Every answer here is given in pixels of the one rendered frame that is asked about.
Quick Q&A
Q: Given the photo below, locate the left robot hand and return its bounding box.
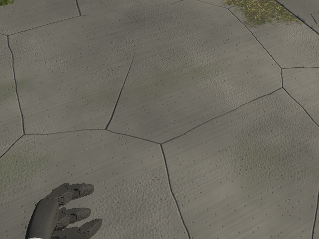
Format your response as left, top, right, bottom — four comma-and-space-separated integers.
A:
25, 182, 103, 239

